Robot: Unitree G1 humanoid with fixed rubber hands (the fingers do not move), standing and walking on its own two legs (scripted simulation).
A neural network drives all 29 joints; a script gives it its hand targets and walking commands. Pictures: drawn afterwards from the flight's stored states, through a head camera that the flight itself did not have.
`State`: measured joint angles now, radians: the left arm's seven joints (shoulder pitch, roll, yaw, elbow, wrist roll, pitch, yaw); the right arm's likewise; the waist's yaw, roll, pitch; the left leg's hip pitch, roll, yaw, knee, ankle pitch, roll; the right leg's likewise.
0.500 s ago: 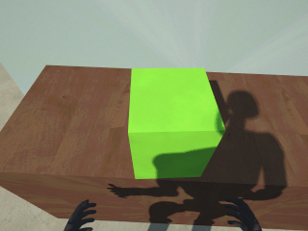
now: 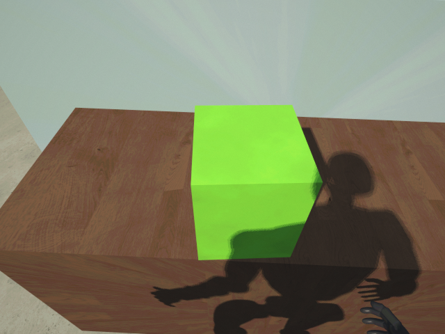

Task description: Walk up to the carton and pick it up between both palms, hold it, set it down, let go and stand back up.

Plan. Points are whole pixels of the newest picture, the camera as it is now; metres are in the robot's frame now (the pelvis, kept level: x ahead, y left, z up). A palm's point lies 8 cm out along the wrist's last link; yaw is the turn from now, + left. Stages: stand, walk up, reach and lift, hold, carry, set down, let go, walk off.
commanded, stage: stand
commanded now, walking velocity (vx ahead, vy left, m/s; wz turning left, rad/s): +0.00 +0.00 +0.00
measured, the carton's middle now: (244, 184) +0.42 -0.01 +0.04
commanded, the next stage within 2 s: none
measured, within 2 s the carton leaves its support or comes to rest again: neither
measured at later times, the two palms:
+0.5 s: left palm out of the picture +0.03 +0.31 -0.11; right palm out of the picture +0.12 -0.29 -0.07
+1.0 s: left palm out of the picture +0.02 +0.31 -0.11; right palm out of the picture +0.11 -0.29 -0.07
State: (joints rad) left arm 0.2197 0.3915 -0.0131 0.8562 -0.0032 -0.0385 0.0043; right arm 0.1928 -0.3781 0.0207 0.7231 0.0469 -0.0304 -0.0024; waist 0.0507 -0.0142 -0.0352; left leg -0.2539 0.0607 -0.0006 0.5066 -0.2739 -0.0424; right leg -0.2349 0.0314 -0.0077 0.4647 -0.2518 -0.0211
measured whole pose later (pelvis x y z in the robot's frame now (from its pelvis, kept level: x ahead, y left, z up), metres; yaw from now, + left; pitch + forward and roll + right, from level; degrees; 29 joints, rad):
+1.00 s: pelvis -0.04 +0.00 +0.00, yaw +0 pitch -2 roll -1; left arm 0.19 0.39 -0.01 1.03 0.00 -0.04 0.00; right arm 0.21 -0.39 0.02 0.75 0.05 -0.02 0.00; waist 0.05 0.01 -0.04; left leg -0.25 0.06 0.00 0.51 -0.23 -0.04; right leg -0.23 0.03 -0.01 0.46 -0.20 -0.02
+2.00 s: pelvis -0.03 +0.00 +0.00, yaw +0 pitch -1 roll -1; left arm 0.15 0.39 -0.01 1.05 0.00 -0.04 -0.01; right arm 0.21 -0.40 0.02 0.76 0.05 -0.02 0.00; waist 0.05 0.02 -0.03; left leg -0.25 0.06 -0.01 0.50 -0.23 -0.04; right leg -0.23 0.03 -0.01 0.46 -0.21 -0.02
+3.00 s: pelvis -0.02 -0.01 +0.00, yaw +1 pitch -1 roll -1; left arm 0.13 0.39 -0.01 1.06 0.00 -0.03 -0.01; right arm 0.21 -0.40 0.02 0.77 0.05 -0.02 0.00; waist 0.05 0.03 -0.03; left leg -0.25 0.06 -0.01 0.50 -0.23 -0.04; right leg -0.23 0.03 -0.02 0.46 -0.22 -0.02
